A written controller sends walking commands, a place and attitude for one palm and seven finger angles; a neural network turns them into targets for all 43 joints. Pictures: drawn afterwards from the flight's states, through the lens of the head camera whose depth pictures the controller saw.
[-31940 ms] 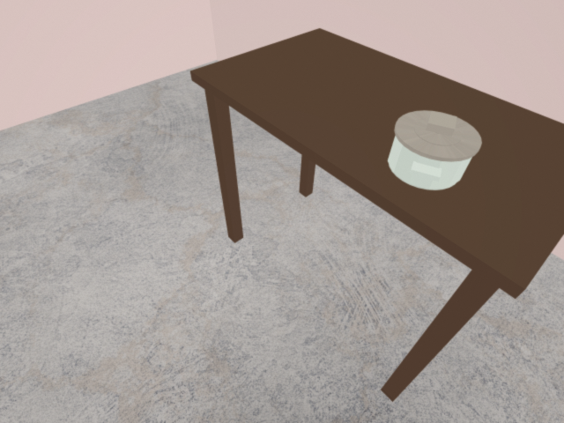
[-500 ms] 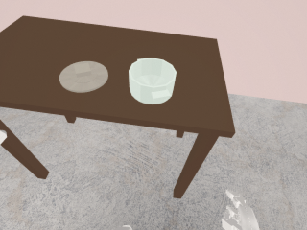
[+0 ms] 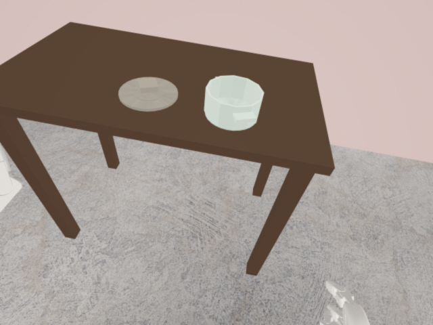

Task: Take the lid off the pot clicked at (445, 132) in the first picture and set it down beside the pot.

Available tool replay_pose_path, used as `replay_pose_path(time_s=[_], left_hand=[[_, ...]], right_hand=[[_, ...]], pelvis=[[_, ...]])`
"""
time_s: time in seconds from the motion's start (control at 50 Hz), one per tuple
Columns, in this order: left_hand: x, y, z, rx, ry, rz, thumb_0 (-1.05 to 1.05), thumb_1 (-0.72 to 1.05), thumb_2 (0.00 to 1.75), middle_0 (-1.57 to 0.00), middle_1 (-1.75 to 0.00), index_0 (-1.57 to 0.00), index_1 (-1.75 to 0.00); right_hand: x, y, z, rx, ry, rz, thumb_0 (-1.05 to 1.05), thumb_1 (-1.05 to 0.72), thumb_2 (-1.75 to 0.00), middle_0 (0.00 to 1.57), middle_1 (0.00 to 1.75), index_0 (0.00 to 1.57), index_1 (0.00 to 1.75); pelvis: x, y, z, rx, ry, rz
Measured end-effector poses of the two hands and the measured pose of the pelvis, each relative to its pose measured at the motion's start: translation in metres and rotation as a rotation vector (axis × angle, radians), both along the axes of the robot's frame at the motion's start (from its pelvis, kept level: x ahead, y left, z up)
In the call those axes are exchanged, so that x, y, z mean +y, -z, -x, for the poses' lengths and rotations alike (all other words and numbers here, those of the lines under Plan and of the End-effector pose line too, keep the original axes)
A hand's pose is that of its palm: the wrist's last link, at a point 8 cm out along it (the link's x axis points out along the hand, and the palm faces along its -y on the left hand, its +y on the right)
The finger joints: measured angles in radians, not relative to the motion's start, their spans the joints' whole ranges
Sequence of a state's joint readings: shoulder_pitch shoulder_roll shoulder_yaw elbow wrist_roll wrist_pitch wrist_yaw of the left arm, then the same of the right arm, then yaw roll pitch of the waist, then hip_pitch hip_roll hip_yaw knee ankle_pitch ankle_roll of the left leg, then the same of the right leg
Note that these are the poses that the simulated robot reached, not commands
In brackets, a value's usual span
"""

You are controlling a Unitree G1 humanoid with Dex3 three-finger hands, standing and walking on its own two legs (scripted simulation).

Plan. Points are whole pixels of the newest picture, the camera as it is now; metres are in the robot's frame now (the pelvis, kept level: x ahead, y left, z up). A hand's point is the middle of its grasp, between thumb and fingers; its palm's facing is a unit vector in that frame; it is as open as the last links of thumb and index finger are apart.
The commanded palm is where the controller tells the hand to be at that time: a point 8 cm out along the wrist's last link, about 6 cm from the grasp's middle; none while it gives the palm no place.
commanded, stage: stop stepping back and stand still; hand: left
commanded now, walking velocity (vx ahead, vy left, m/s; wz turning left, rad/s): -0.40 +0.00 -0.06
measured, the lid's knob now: (148, 85) +0.69 +0.22 +0.08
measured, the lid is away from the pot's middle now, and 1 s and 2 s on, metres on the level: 0.24 0.24 0.24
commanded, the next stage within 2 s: let the arm hang, fingers relaxed in 0.74 s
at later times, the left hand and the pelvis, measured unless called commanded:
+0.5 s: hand out of the picture +0.14 +0.25 +0.26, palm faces +0.44 -0.85 -0.27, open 7.4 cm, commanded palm +0.06 +0.28 +0.26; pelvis -0.09 +0.01 +0.02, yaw -4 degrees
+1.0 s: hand (71, 300) +0.17 +0.25 -0.02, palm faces +0.10 -0.92 -0.37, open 7.4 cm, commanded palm none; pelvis -0.08 +0.02 +0.01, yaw -3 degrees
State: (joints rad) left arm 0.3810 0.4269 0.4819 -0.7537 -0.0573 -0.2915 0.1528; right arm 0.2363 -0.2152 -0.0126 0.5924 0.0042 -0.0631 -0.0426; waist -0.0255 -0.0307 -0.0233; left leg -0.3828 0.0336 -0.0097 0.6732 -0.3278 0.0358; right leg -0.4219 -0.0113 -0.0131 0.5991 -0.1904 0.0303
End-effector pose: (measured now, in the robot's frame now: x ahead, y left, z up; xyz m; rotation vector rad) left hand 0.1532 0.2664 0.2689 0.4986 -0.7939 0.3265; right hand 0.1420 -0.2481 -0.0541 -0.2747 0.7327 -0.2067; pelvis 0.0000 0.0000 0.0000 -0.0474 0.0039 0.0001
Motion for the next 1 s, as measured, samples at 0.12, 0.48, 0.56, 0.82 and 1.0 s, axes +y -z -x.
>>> replay_pose_path(time_s=[0.12,0.48,0.56,0.82,1.0], left_hand=[[0.01,0.033,-0.005,0.228,0.016,0.099,0.0,0.89,0.9,-0.21,-0.3,-0.21,-0.31],[0.024,-0.003,0.055,0.087,-0.026,0.104,0.0,0.89,0.9,-0.21,-0.3,-0.21,-0.31],[0.007,0.018,0.059,0.247,-0.003,0.057,0.01,0.9,0.9,-0.2,-0.3,-0.2,-0.31],[0.017,-0.005,0.064,0.098,-0.023,0.025,0.0,0.89,0.89,-0.22,-0.3,-0.21,-0.31],[0.025,0.257,0.01,1.219,-0.119,0.319,-0.01,0.91,0.9,-0.19,-0.3,-0.19,-0.3]], right_hand=[[0.015,0.002,0.039,0.002,0.023,-0.062,0.01,-0.9,-0.89,0.2,0.3,0.2,0.3],[0.012,-0.005,0.119,-0.052,0.131,-0.064,0.01,-0.9,-0.89,0.2,0.3,0.2,0.29],[0.014,-0.012,0.121,-0.075,0.099,-0.077,0.01,-0.9,-0.89,0.2,0.3,0.2,0.29],[0.011,-0.002,0.099,0.004,0.075,-0.027,0.01,-0.9,-0.89,0.2,0.3,0.2,0.29],[0.017,0.039,0.095,0.119,0.044,-0.114,0.0,-0.9,-0.89,0.2,0.3,0.2,0.3]], pelvis=[[0.004,-0.007,0.039,-0.009,0.028,-0.006],[0.015,-0.014,0.088,-0.035,0.069,-0.015],[0.006,-0.016,0.091,-0.012,0.074,-0.039],[0.017,-0.015,0.078,-0.026,0.068,-0.028],[0.023,-0.006,0.076,0.013,0.045,-0.049]])
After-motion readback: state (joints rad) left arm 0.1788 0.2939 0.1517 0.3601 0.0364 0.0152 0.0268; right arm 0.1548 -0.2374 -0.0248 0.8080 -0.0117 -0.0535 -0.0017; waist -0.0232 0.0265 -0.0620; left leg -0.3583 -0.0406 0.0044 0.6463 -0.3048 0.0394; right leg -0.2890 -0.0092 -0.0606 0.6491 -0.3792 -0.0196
